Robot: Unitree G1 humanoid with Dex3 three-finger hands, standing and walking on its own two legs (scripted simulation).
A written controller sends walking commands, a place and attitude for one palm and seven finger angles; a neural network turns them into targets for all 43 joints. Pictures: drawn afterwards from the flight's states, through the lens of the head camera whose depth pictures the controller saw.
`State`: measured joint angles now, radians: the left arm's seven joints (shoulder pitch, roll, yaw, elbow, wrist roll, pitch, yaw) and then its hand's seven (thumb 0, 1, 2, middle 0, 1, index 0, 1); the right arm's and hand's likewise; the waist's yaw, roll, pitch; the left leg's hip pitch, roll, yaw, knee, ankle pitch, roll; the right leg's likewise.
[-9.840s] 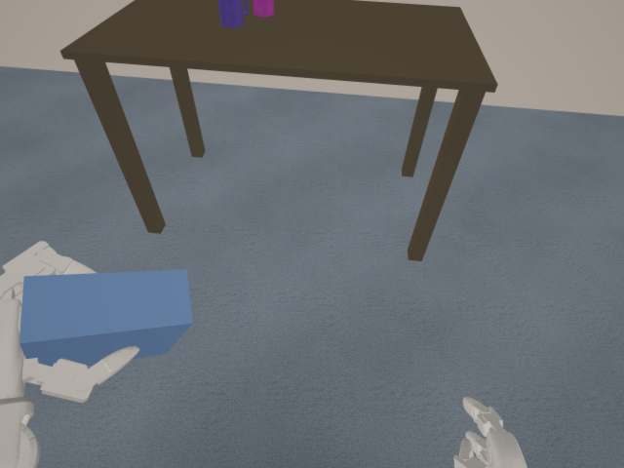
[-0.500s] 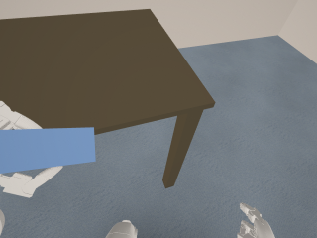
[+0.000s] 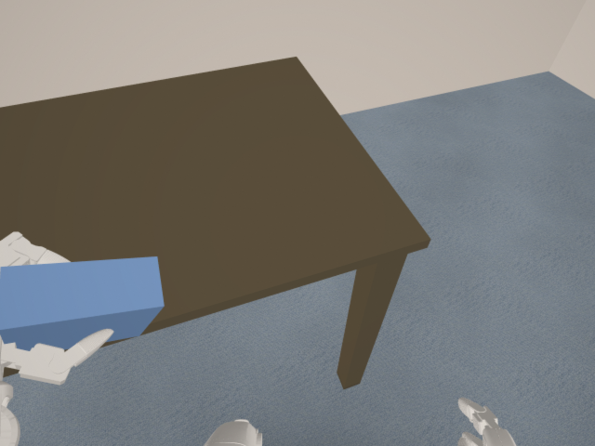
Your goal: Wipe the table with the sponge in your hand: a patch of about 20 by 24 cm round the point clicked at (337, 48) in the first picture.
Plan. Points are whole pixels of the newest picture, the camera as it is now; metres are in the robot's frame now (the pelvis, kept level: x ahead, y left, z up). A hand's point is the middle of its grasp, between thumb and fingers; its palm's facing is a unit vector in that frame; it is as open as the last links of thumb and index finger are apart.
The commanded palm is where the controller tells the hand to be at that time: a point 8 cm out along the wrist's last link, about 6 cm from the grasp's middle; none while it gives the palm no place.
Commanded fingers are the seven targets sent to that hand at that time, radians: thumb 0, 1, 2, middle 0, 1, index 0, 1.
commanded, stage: shuffle to correct the standing spot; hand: left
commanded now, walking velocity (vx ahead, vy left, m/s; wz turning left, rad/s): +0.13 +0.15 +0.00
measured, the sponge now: (106, 305) +0.23 +0.22 +0.13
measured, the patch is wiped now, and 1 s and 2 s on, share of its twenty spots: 0.00 0.00 0.00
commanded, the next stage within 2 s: come to a stop and stand still in 0.04 s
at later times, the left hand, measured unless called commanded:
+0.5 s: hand (44, 263) +0.25 +0.29 +0.17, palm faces +0.43 -0.82 -0.38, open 9.6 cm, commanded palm +0.21 +0.32 +0.18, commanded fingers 0.00 0.10 1.30 -1.20 -1.60 -1.20 -1.60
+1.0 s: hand (8, 259) +0.25 +0.32 +0.17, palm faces +0.41 -0.83 -0.38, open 9.6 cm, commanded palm +0.19 +0.34 +0.18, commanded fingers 0.00 0.10 1.30 -1.20 -1.60 -1.20 -1.60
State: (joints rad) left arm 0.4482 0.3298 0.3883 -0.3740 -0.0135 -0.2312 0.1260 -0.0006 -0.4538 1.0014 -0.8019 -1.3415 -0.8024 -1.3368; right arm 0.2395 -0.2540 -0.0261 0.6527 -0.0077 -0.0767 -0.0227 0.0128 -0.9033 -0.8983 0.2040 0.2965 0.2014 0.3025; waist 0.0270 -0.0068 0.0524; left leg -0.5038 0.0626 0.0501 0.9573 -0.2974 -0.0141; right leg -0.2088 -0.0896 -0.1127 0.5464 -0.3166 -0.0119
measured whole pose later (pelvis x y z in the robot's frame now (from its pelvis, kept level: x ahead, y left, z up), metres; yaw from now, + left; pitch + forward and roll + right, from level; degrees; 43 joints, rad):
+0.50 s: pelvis +0.04 +0.05 +0.00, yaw -2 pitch -1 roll +0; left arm 0.45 0.31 0.35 -0.45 -0.04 -0.15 0.14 0.00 -0.46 1.00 -0.80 -1.34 -0.81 -1.34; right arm 0.23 -0.18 0.04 0.63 0.00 -0.10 -0.02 0.01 -0.90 -0.90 0.21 0.30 0.20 0.30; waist 0.04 0.05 0.01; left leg -0.28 0.04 0.05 0.61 -0.28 -0.02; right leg -0.24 0.03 -0.09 0.52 -0.26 -0.07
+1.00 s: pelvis +0.01 +0.07 +0.00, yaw -4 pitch -2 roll -1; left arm 0.35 0.37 0.39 -0.30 -0.07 -0.21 0.11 0.00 -0.46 1.00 -0.81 -1.34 -0.81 -1.33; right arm 0.23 -0.24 -0.01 0.57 0.02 -0.14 -0.02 0.01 -0.90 -0.90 0.20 0.30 0.20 0.30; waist 0.03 0.04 0.03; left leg -0.23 0.01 0.07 0.47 -0.20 0.03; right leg -0.23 0.02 -0.05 0.42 -0.16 -0.03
